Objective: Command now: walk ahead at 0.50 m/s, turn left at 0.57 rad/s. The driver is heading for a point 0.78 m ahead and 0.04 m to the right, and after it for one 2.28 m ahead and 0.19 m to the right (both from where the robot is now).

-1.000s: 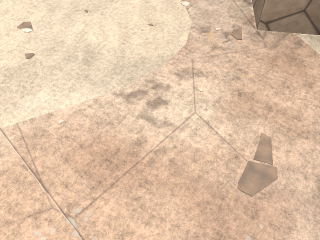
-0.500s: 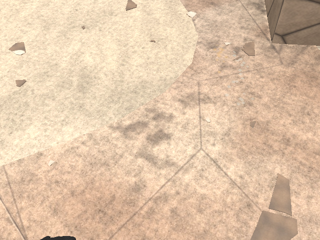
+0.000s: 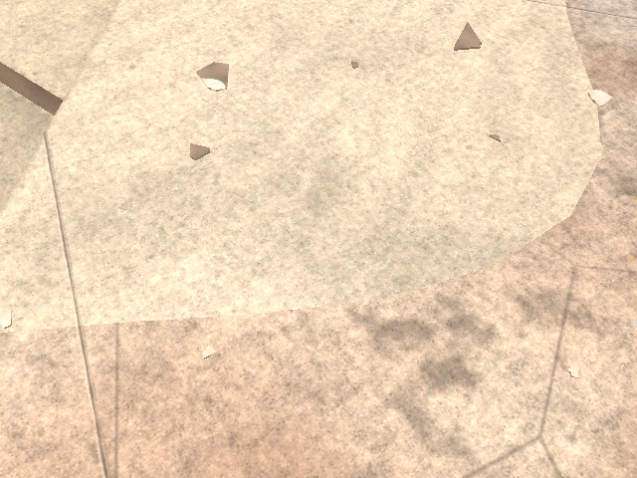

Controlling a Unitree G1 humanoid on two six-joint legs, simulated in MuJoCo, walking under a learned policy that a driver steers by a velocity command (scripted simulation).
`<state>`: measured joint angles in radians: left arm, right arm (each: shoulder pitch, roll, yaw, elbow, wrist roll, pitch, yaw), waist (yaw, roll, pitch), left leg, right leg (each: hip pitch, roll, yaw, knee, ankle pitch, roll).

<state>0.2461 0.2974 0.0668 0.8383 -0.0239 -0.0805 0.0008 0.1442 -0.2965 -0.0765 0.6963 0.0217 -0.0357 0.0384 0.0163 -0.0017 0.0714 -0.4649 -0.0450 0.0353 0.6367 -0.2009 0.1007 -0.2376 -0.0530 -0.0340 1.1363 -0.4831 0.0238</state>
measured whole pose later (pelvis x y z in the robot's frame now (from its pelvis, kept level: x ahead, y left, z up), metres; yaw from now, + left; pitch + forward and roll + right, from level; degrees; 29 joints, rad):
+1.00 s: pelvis +0.56 +0.06 +0.01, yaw +6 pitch +2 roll +0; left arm 0.39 0.30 0.05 0.90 -0.03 -0.06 0.00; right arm 0.06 -0.25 -0.04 0.66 -0.01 -0.09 0.02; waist 0.06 -0.02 0.03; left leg -0.43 0.01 0.03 0.55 -0.16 0.03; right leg -0.26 0.00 0.08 1.00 -0.48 -0.02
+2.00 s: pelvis +0.79 +0.08 +0.02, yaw -21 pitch +1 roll -1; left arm 0.17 0.31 0.08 0.68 0.00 0.05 0.03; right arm 0.19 -0.25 -0.04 0.80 -0.01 -0.01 -0.01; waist -0.02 -0.04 0.02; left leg -0.26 0.01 -0.02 0.48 -0.24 0.01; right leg -0.41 0.06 0.12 0.88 -0.45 0.07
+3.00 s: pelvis +0.78 +0.06 +0.02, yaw -21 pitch -2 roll +0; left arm 0.24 0.22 0.02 1.01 0.00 0.00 0.03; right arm 0.21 -0.23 -0.03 1.09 0.00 0.01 -0.04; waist -0.01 0.00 0.04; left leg -0.21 0.03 -0.03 0.49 -0.25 -0.04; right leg -0.17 0.01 0.06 0.50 -0.29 0.01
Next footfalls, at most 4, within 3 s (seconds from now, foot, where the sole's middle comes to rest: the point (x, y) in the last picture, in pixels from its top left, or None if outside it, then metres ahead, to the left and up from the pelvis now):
0.40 right None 0.43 -0.11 -0.76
0.92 left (247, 367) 0.66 0.18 -0.76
1.36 right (354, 295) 0.85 -0.05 -0.76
1.80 left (258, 284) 0.88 0.18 -0.76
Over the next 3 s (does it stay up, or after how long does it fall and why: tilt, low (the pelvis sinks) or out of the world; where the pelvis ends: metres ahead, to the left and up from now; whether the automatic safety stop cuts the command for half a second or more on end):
stays up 0.78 0.06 0.02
